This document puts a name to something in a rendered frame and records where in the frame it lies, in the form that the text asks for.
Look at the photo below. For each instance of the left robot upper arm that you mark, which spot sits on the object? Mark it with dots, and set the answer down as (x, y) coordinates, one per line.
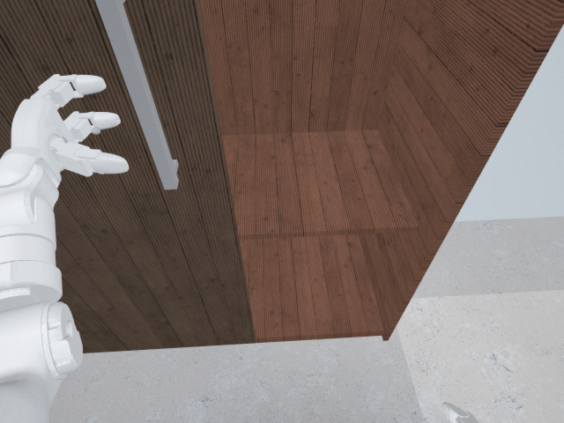
(39, 346)

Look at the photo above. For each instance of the handle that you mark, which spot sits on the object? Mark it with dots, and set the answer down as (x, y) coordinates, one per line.
(115, 21)

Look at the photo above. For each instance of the robot right hand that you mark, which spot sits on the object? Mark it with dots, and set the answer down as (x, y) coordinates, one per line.
(457, 415)

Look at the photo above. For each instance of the robot left hand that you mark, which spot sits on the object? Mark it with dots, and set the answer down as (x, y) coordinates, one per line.
(37, 124)

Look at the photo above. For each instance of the wardrobe door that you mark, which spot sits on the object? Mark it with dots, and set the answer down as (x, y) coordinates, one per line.
(143, 267)

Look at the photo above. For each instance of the robot left forearm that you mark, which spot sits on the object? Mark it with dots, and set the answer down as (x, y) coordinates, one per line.
(28, 192)

